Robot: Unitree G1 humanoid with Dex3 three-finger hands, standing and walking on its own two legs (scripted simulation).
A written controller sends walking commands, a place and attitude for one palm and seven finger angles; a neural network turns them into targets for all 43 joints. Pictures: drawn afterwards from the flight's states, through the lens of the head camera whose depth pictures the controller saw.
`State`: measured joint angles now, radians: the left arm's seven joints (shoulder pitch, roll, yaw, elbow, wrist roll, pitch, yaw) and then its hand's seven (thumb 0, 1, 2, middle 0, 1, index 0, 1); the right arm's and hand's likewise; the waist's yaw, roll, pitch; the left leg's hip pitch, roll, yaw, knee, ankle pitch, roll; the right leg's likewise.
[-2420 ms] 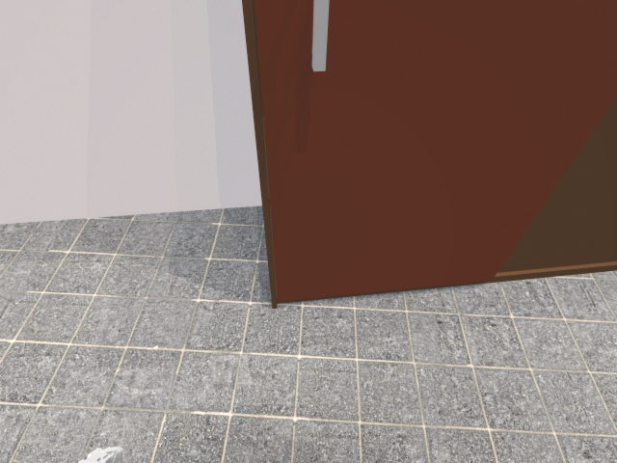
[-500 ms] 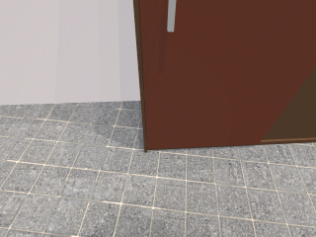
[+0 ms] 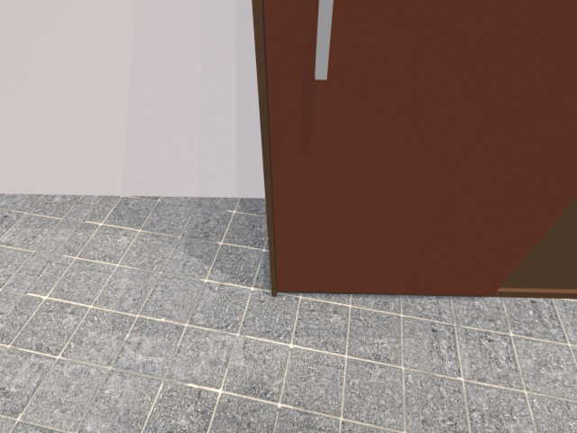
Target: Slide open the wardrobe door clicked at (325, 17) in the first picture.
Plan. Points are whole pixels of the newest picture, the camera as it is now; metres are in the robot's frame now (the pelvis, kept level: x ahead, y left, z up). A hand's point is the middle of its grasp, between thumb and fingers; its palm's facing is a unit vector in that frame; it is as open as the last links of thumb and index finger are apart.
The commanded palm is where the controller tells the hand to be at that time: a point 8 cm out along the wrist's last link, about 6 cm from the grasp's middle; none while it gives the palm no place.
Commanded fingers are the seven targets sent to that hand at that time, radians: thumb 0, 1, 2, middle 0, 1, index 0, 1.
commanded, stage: take the last steps up to it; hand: left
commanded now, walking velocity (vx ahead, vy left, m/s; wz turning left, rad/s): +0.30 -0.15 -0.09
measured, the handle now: (324, 15) +0.72 -0.01 +0.27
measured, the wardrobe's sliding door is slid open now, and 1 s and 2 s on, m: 0.00 0.00 0.00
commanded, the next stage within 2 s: come to a stop and stand still in 0.46 s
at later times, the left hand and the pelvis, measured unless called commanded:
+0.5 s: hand (209, 424) +0.18 +0.15 -0.18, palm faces +0.00 -0.99 -0.13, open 7.4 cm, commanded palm none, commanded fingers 0.00 0.90 0.90 -0.20 -0.30 -0.20 -0.30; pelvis +0.17 -0.02 +0.00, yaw -5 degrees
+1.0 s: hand (238, 337) +0.33 +0.13 -0.18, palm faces +0.00 -0.98 -0.20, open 7.4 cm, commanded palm none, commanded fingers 0.00 0.90 0.90 -0.20 -0.30 -0.20 -0.30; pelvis +0.23 -0.05 -0.01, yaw -1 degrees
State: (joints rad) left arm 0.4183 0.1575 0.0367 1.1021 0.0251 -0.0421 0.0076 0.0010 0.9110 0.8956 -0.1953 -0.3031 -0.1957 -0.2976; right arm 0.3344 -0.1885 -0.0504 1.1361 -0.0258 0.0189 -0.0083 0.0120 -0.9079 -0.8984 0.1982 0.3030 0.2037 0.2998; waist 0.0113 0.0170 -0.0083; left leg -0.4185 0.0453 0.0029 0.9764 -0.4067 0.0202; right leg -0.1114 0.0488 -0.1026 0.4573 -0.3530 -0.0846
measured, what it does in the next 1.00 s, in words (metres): walks ahead: left foot, then right foot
